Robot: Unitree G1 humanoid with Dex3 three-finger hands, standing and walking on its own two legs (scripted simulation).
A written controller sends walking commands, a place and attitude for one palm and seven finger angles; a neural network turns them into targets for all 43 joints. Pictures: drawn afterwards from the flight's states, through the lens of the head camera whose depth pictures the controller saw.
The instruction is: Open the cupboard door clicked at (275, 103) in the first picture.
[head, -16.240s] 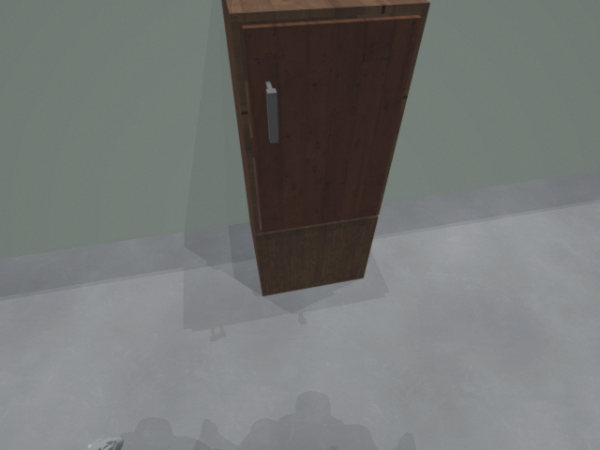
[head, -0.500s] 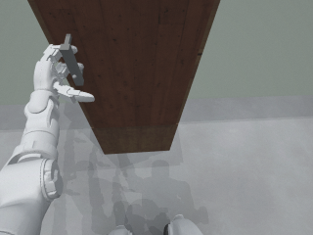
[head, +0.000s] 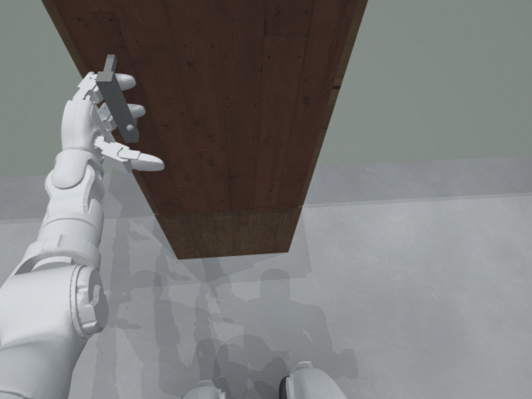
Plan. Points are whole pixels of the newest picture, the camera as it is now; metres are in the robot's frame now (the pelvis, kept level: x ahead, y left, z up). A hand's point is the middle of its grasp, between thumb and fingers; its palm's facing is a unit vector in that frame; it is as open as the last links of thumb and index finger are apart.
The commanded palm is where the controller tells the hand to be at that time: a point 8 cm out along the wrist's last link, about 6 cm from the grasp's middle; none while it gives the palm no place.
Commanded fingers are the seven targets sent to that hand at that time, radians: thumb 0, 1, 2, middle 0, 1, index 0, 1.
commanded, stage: close the thumb around the handle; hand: left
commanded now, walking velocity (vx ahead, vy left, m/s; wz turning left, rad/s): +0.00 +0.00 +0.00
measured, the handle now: (121, 101) +0.54 +0.19 +0.10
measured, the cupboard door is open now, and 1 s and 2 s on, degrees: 0 2 40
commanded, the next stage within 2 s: pull the door open along its arc in 0.70 s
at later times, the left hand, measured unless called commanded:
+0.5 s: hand (123, 124) +0.50 +0.18 +0.09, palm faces +0.02 -1.00 +0.00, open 7.4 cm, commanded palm +0.47 +0.23 +0.09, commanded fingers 0.00 0.90 0.90 -0.40 -1.35 -0.40 -1.35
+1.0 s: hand (137, 132) +0.49 +0.16 +0.09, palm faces +0.03 -1.00 -0.01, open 5.5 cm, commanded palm +0.44 +0.21 +0.09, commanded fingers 0.00 0.90 0.90 -0.40 -1.35 -0.40 -1.35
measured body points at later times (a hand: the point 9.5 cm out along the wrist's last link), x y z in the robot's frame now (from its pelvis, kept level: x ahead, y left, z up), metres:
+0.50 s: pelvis +0.00 +0.00 +0.00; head +0.11 +0.02 +0.44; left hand +0.49 +0.24 +0.09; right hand +0.02 -0.26 -0.11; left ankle -0.02 +0.10 -0.69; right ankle +0.03 -0.12 -0.69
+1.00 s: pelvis +0.00 +0.00 +0.00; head +0.09 +0.01 +0.44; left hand +0.48 +0.22 +0.09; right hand +0.02 -0.26 -0.11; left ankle -0.02 +0.10 -0.69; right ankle +0.03 -0.12 -0.69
